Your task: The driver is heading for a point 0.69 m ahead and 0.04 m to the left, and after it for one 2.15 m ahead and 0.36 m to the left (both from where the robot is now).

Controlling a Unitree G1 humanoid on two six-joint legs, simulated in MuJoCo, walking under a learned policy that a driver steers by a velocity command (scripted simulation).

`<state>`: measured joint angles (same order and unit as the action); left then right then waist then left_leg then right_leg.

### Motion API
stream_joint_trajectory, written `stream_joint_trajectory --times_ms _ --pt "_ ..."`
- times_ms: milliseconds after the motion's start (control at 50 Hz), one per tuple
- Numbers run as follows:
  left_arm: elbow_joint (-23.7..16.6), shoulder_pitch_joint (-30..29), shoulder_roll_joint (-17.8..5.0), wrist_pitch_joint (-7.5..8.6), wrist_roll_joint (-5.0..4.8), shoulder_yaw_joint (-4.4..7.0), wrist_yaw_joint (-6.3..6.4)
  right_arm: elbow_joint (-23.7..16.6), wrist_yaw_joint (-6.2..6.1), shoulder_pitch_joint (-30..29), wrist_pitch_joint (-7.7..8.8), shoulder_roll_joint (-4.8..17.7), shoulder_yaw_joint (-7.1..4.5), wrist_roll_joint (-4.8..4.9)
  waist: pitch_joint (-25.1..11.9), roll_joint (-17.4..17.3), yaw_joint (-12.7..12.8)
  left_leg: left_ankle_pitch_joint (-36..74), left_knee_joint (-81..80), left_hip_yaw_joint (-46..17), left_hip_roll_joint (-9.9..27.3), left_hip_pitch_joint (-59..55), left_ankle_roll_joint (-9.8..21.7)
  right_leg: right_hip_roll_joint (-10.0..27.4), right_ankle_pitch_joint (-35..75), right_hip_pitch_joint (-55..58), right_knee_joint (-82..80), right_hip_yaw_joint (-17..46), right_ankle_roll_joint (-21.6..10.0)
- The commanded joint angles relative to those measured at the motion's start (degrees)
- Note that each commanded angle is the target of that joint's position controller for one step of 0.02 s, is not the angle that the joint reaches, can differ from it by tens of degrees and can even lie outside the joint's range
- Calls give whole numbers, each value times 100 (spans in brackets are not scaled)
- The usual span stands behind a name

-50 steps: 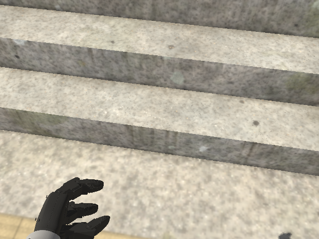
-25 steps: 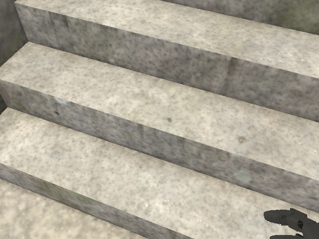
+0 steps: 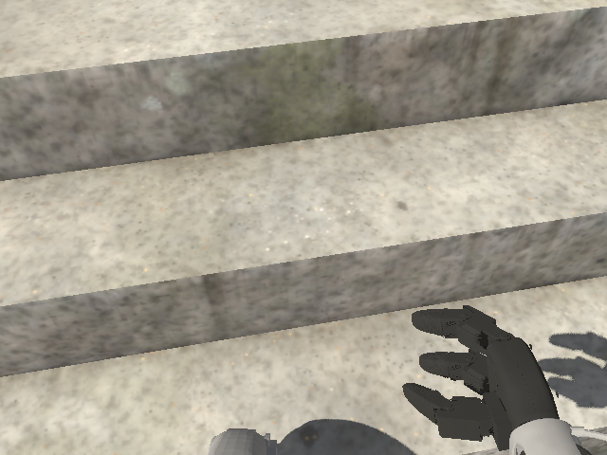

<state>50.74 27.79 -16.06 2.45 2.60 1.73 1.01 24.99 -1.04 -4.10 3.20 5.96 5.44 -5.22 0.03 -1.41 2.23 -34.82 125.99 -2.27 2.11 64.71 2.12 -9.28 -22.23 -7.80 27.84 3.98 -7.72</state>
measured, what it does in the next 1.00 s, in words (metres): climbs: left foot 0.19 m higher, then right foot 0.19 m higher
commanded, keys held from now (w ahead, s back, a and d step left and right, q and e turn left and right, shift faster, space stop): w+e+shift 0.28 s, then w+shift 0.04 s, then w+q+shift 0.10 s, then q+shift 0.58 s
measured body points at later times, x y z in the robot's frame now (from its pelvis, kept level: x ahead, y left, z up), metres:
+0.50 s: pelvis +0.29 -0.03 +0.21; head +0.36 -0.06 +0.65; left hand +0.67 -0.04 +0.24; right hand +0.10 -0.22 +0.08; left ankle +0.15 +0.17 -0.52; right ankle +0.42 -0.18 -0.35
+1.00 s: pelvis +0.44 -0.08 +0.40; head +0.44 -0.07 +0.85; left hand +0.54 +0.14 +0.27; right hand +0.63 -0.29 +0.30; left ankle +0.45 +0.06 -0.01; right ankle +0.43 -0.19 -0.35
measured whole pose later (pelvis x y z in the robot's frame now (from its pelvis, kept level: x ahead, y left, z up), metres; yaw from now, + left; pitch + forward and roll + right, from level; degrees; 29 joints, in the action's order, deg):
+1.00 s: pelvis +0.44 -0.08 +0.40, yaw +2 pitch +5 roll -2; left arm 49.4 13.5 -9.6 6.6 6.4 -1.8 -0.8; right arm 45.9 5.5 5.4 2.0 12.7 0.9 -1.6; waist -7.5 -1.8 1.7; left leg -14.1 126.7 -5.8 2.7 70.3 4.8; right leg 5.1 -11.6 -12.5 19.9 -22.2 -2.7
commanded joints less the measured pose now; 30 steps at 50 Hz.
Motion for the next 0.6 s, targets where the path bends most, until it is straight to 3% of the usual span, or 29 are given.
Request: stream_joint_trajectory --times_ms 20,40,60,80,100,120,140,160,180,200,220,240,260,280,300,320,340,380,400,420,440,460,480,500,520,540,560,580,600 --pt "-456 -716 -682 236 -286 130 111 -1239 -74 -1169 -12 587 -11 -12 655 -161 -412 -44 -2822 934 43 -1448 127 1379 5026 -2214 -3120 1245 -726" --pt "-779 -1766 -864 203 -385 184 163 -1125 -138 -349 34 732 -92 75 -240 -91 -1033 198 -4317 503 -120 -4251 263 1318 8007 -3062 -2701 974 -716" --pt "-860 -1661 -1399 372 -561 422 57 -698 -222 672 -34 1036 -366 192 -1537 155 -1404 700 -4417 810 -505 -5406 138 1538 11905 -2053 -1551 782 -745" --pt "-814 -1655 -2081 605 -548 740 -11 -418 -341 1928 -163 1220 -552 299 -2546 771 -1971 445 -5202 193 -556 -5849 124 2028 13540 -827 -90 1155 -687" --pt "-1097 -1594 -1668 665 -744 760 -74 -133 -318 2067 -17 1749 -785 227 -3521 -1105 -1678 -1047 -7285 -1831 501 -7424 572 1047 11950 -1702 2644 1003 -61" --pt "-1373 -2044 -1112 704 -416 595 -186 115 -274 1933 82 1932 -916 388 -4317 -2650 -1605 46 -8990 -2924 1030 -7729 941 1 6081 -2022 5256 744 177" --pt "-1550 -2008 -234 787 -37 390 -253 529 -185 1699 74 1564 -941 422 -4019 -2718 -904 2321 -8696 -3225 1496 -7781 1051 -34 2407 -3059 7578 1006 392" --pt "-1855 -3229 284 831 209 240 -221 1175 -48 2384 -116 1261 -932 463 -2070 -766 -1294 4249 -8161 -1165 717 -7047 801 435 1836 -4028 8384 419 102" --pt "-2015 -2674 454 744 123 207 -244 1474 -134 2436 -112 1074 -893 210 -1752 -245 -727 4335 -8831 -2039 1538 -7330 988 276 1456 -5556 9019 653 8" --pt "-2223 -2921 692 551 116 67 -187 1702 -107 2325 -30 555 -809 109 -984 186 -546 2924 -9370 -2216 1580 -6755 827 458 1074 -6048 9495 540 -41" --pt "-2379 -3016 996 347 51 -69 -179 2083 -25 2134 77 259 -761 59 -214 42 -244 2005 -9697 -1633 1367 -6154 546 500 625 -6558 9921 823 -93" --pt "-2261 -2773 957 153 -24 -121 -162 2195 100 1981 128 232 -749 146 174 153 -62 1725 -10131 -1073 1274 -5847 238 569 237 -6759 9798 588 -57" --pt "-2339 -2838 966 76 -96 -184 -135 2307 196 1795 249 233 -743 194 638 110 176 1999 -10502 -331 1157 -5210 4 752 160 -6703 9129 568 -48" --pt "-2515 -3285 796 -34 -154 -145 -98 2393 234 1512 338 210 -750 200 881 51 262 2400 -11053 273 1118 -4528 -133 721 265 -6365 8650 511 -39" --pt "-2669 -3517 581 -79 -120 -130 -114 2369 231 1315 420 317 -758 160 916 31 316 3279 -11459 822 1000 -3962 -178 691 526 -5616 7621 301 -24" --pt "-2672 -3618 536 -179 -54 -60 -91 2507 187 1594 520 665 -844 109 658 -423 164 4063 -11732 761 1269 -4247 164 507 622 -5632 8447 -77 -31" --pt "-2756 -3703 525 -206 -10 -41 6 2635 187 1776 627 840 -878 115 586 -505 134 4823 -11924 744 1296 -4733 349 516 214 -5982 8828 76 -80" --pt "-2995 -4107 813 -152 37 -136 82 2956 150 2615 669 1275 -976 205 606 -326 -70 4948 -11994 668 1597 -6336 551 583 -992 -7693 9615 215 -236" --pt "-3220 -4588 844 -89 14 -234 49 3100 145 2947 638 1293 -989 221 666 -65 -213 4417 -12273 811 1469 -6790 491 754 -1302 -7976 8626 11 -257" --pt "-3484 -5104 949 -57 5 -344 10 3262 74 3260 551 1145 -964 267 709 116 -400 4431 -12598 879 1363 -6891 459 906 -1330 -7876 7881 -174 -287" --pt "-3422 -4943 736 -28 16 -390 -174 3164 20 3023 429 1199 -950 373 489 292 -241 5374 -13226 1323 1048 -6037 640 1094 -812 -5961 5998 -1339 -209" --pt "-3494 -4726 919 -13 -100 -528 -317 2944 -59 2929 385 1292 -943 673 -282 170 -262 7188 -13318 1233 992 -5049 782 1030 88 -3001 4372 -1648 -212" --pt "-2984 -3693 631 -84 -133 -310 -307 2808 22 3205 429 1651 -988 648 -1362 -28 -95 9941 -12032 1086 1001 -5269 918 385 -153 -1219 4423 -1997 1" --pt "-2667 -1660 428 -217 -116 -121 -232 2501 162 2730 637 2660 -1254 624 -2614 -1062 912 12737 -10417 809 1397 -5794 797 225 256 244 4031 -1317 48" --pt "-2440 -784 -266 -195 -102 166 -152 2234 293 2099 827 2827 -1418 882 -3276 -1109 1495 12216 -8622 370 1062 -5692 432 449 748 843 2902 -130 -34" --pt "-2123 -600 -972 -56 89 416 -38 1939 457 2424 825 1965 -1227 1070 -3987 1628 1273 5092 -5199 180 -208 -3777 -93 2578 3479 2375 1366 2783 -855" --pt "-1785 1067 -921 -563 -103 165 -426 3088 1186 4376 486 1695 -1159 380 -5182 1795 1778 3717 -2380 -2478 -793 -3289 577 3157 3497 1843 -63 5509 -1137" --pt "-986 536 -1263 -514 -205 299 -525 2840 1231 3447 378 1806 -1371 528 -2463 1065 963 4006 -498 -2665 -1162 -1673 497 2807 2351 444 -143 4718 -760" --pt "-839 -649 -1050 -387 -396 196 -648 2642 1090 3275 342 1735 -1304 528 -1962 758 345 4007 187 -2209 -1082 -1052 399 2662 2133 -285 36 3646 -1018"
Velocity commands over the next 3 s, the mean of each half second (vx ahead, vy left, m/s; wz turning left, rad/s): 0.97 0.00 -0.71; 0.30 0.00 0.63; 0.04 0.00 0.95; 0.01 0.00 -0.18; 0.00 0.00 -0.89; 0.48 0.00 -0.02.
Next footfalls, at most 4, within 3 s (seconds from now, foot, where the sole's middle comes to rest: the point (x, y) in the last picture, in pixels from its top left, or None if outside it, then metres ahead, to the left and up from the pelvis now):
0.06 left None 0.18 0.16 -0.58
0.50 right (472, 388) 0.46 -0.21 -0.38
1.22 left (223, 238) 0.60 0.18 -0.19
1.72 right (348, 185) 0.71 -0.01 -0.19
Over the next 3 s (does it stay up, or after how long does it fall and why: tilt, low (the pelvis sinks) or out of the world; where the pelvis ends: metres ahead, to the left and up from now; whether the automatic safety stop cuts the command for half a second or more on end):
stays up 0.80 -0.01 0.59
